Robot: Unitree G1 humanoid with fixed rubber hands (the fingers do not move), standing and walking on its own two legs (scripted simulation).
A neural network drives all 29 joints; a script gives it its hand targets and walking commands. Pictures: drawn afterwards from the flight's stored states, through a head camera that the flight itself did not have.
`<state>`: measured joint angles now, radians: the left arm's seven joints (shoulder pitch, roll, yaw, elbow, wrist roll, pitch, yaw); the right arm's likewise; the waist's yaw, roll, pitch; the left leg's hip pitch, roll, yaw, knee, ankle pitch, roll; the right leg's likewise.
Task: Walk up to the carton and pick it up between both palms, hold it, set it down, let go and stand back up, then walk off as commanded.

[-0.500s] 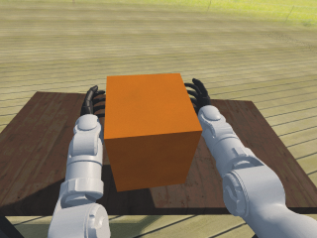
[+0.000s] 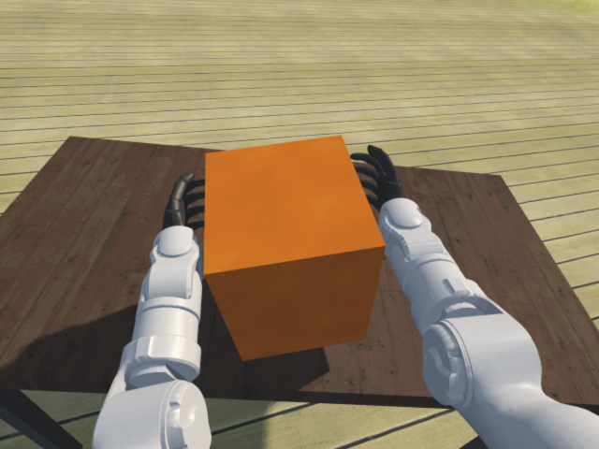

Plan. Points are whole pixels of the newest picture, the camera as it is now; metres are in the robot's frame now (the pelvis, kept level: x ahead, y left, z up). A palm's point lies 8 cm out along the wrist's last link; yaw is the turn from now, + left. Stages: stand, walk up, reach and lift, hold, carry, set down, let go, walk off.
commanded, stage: set down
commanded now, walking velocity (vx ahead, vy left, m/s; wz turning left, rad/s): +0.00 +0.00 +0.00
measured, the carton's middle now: (290, 251) +0.41 +0.05 +0.05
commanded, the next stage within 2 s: none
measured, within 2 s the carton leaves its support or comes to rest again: neither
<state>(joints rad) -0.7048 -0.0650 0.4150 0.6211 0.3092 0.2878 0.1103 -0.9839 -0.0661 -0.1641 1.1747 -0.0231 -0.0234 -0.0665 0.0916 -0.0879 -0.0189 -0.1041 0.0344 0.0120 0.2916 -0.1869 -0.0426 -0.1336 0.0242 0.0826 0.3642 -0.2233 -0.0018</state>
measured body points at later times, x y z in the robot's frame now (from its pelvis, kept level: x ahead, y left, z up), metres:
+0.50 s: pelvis -0.02 -0.01 +0.00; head -0.03 +0.01 +0.45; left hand +0.36 +0.20 +0.09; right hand +0.42 -0.08 +0.14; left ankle -0.02 +0.14 -0.75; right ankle -0.02 -0.12 -0.75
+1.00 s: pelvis -0.01 +0.00 +0.00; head +0.00 -0.04 +0.45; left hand +0.36 +0.19 +0.11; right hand +0.42 -0.10 +0.09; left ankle -0.02 +0.14 -0.75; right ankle -0.02 -0.12 -0.75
